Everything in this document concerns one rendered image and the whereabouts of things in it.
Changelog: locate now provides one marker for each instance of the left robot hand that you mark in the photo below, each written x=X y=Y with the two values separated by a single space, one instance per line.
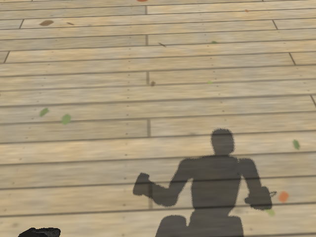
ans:
x=42 y=232

